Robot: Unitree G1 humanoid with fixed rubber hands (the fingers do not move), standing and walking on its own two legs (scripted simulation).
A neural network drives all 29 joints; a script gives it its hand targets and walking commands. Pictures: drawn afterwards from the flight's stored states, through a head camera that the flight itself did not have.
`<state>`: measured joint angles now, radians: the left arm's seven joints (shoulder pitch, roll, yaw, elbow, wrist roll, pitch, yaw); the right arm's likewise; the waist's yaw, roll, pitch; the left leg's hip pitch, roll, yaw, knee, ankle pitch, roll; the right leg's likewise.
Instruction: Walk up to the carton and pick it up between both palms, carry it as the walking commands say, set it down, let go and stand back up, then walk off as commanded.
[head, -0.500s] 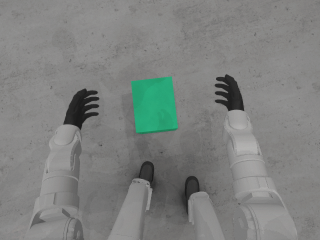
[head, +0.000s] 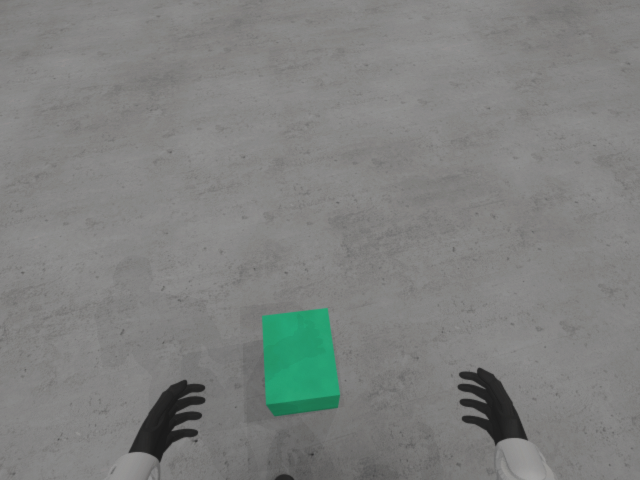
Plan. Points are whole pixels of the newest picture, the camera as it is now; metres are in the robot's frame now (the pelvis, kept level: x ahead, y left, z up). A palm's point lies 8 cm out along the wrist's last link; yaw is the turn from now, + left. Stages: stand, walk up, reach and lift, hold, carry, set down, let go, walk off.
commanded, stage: let go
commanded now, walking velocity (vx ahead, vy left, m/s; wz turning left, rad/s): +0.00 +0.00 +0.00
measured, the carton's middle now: (300, 362) +0.44 +0.11 -0.68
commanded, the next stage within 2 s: stand in 0.60 s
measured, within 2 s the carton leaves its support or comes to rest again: neither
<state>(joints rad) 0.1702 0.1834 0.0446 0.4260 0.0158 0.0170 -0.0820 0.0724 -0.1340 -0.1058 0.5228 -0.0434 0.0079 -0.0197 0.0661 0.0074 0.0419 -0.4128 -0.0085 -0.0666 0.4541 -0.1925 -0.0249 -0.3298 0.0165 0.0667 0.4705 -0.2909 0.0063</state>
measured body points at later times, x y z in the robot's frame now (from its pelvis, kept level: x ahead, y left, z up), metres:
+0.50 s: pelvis +0.02 -0.01 +0.00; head +0.04 +0.00 +0.45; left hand +0.19 +0.23 -0.07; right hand +0.19 -0.24 -0.07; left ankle +0.02 +0.13 -0.74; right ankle -0.04 -0.12 -0.74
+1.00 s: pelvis +0.02 +0.02 +0.00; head +0.03 +0.05 +0.45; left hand +0.16 +0.30 -0.12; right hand +0.14 -0.28 -0.09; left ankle +0.02 +0.13 -0.74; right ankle -0.04 -0.12 -0.74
